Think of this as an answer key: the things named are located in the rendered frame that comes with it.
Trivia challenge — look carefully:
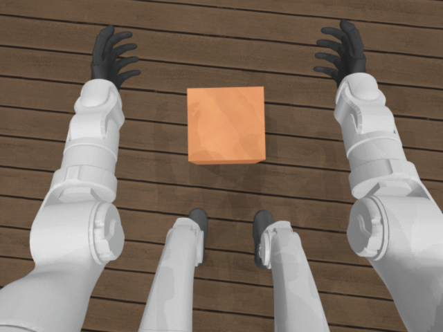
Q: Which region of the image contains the robot left forearm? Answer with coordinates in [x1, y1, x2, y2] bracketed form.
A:
[30, 79, 125, 261]

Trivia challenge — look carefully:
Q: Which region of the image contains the left robot upper arm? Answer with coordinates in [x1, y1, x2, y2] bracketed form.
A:
[0, 200, 125, 332]

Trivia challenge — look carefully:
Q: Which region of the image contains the carton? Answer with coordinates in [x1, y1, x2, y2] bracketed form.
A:
[187, 86, 266, 165]

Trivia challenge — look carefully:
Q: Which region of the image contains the right robot thigh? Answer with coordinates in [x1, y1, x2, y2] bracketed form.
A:
[262, 228, 330, 332]

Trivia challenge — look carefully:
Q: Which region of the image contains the right robot upper arm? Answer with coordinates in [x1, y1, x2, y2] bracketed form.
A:
[347, 195, 443, 332]

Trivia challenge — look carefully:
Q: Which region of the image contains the robot right shin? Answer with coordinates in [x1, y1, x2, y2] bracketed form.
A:
[259, 221, 301, 258]

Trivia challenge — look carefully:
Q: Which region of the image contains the robot right forearm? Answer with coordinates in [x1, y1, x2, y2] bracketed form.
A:
[334, 73, 443, 216]

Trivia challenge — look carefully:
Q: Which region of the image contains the robot right hand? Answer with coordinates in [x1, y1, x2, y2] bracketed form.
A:
[314, 19, 366, 88]

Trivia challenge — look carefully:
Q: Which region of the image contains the robot left hand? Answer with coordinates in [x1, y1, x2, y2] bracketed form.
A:
[91, 24, 141, 92]

